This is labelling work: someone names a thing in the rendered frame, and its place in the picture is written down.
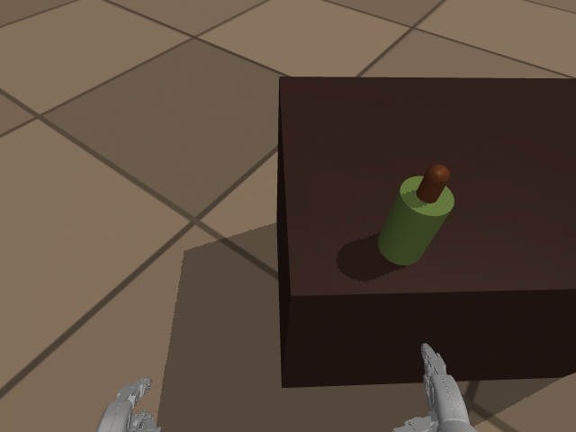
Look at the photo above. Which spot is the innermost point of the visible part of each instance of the right robot hand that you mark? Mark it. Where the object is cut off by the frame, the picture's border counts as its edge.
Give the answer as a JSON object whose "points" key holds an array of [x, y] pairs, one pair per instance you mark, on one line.
{"points": [[444, 398]]}

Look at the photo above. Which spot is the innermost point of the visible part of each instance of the bottle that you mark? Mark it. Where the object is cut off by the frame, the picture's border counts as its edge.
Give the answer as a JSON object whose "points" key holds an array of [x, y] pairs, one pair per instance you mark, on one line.
{"points": [[420, 208]]}

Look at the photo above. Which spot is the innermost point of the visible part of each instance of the left robot hand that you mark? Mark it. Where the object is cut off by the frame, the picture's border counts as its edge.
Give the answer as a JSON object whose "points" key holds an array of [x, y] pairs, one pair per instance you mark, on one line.
{"points": [[117, 417]]}

